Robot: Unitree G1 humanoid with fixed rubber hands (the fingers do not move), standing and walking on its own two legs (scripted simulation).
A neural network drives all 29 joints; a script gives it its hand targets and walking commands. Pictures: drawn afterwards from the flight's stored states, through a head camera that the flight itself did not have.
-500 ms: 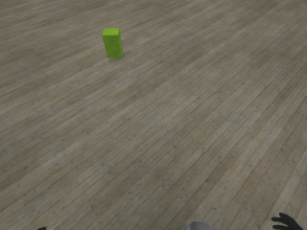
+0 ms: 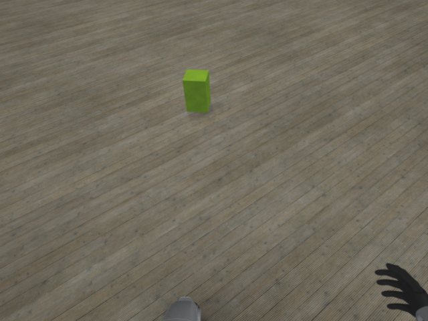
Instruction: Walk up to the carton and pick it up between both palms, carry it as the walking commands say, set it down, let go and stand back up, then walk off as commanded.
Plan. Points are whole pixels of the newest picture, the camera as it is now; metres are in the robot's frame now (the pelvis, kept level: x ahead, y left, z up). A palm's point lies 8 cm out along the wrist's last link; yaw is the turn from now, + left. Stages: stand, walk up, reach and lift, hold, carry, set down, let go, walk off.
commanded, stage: walk up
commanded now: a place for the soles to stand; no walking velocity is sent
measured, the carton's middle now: (197, 91) +1.69 +0.33 -0.64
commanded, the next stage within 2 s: none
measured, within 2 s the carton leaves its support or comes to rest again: neither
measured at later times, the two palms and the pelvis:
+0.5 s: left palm (96, 171) +0.47 +0.40 -0.07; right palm (364, 243) +0.33 -0.28 -0.10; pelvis +0.30 +0.07 -0.02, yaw -1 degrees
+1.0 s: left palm (76, 140) +0.61 +0.53 -0.09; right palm (294, 120) +0.70 -0.16 -0.06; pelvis +0.55 +0.18 -0.01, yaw -1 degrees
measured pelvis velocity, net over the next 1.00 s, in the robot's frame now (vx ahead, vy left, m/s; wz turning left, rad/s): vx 0.55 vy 0.18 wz -0.01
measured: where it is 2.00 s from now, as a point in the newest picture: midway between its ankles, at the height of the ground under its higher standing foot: (186, 176)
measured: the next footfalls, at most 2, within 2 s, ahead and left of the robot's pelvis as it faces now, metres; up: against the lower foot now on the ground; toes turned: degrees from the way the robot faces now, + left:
left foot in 0.08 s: +0.23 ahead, +0.16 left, +0.00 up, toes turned +4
right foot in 0.48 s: +0.46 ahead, -0.04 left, +0.00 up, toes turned -8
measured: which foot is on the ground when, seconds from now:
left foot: up 0.00-0.06, down 0.08-0.50, up 0.52-0.84, down 0.86-1.00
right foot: down 0.00-0.10, up 0.12-0.46, down 0.48-0.88, up 0.90-1.00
